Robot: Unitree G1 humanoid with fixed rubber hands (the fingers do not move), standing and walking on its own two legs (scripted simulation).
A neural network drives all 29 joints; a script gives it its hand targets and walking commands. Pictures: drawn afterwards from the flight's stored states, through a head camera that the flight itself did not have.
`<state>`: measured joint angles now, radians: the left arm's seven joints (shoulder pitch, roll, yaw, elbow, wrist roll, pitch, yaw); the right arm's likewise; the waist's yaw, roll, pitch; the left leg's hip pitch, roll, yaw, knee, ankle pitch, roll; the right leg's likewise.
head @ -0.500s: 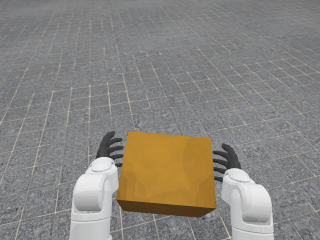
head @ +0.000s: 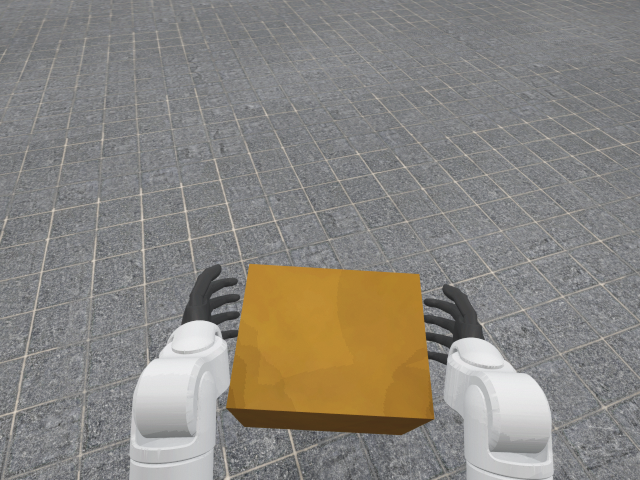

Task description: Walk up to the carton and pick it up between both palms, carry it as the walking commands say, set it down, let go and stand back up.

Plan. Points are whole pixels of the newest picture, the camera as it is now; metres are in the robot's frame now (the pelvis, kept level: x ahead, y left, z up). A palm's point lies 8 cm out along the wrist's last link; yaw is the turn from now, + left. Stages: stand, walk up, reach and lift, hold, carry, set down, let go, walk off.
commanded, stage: carry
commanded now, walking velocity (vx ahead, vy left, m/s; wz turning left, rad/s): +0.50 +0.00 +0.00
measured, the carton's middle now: (328, 353) +0.29 -0.01 +0.01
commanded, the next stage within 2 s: none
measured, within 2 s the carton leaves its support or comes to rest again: neither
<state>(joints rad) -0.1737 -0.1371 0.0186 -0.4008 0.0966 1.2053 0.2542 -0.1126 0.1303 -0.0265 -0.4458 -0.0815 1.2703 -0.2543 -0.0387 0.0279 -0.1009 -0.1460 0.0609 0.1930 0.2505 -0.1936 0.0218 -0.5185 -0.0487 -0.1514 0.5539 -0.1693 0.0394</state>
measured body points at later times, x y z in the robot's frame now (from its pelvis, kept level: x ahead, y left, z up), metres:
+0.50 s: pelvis +0.34 +0.03 -0.03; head +0.33 +0.02 +0.42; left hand +0.61 +0.19 +0.08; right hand +0.62 -0.11 +0.06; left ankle +0.46 +0.12 -0.75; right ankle +0.15 -0.11 -0.75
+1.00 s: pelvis +0.69 +0.04 -0.03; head +0.68 +0.05 +0.42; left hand +0.96 +0.20 +0.08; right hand +0.96 -0.09 +0.07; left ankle +0.47 +0.12 -0.75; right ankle +0.79 -0.06 -0.76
